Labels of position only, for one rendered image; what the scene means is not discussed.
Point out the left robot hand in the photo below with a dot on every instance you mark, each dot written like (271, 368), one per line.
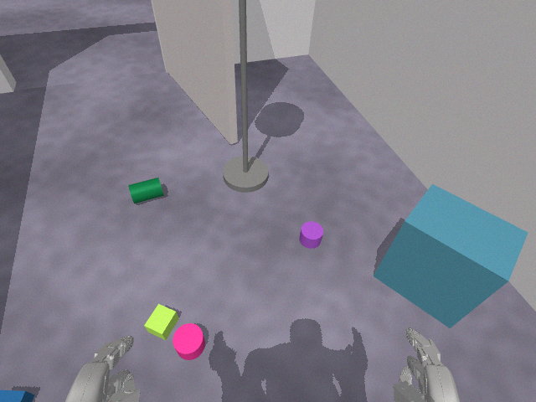
(92, 384)

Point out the right robot hand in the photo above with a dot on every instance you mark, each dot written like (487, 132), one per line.
(436, 381)

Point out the floor lamp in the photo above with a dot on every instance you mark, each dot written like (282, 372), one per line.
(244, 174)

